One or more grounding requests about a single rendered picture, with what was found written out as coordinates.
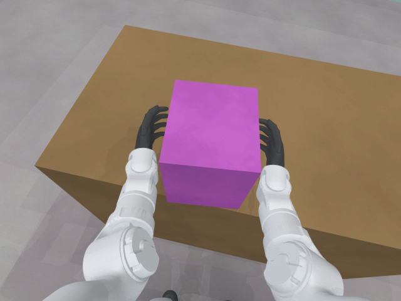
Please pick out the robot right hand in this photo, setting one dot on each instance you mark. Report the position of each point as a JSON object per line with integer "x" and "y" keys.
{"x": 274, "y": 150}

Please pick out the carton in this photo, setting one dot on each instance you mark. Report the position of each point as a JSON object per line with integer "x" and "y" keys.
{"x": 211, "y": 149}

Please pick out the left robot upper arm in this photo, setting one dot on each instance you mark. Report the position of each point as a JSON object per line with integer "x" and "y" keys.
{"x": 116, "y": 268}

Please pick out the pedestal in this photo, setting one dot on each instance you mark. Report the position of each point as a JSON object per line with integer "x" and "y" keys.
{"x": 340, "y": 127}

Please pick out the robot left hand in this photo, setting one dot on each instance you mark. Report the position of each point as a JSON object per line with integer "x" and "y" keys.
{"x": 146, "y": 135}

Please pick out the right robot upper arm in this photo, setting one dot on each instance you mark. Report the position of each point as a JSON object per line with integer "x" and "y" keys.
{"x": 296, "y": 273}

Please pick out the right robot forearm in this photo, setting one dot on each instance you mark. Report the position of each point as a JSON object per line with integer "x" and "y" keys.
{"x": 279, "y": 220}

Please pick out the left robot forearm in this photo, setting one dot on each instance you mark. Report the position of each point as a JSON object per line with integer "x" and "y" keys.
{"x": 136, "y": 203}

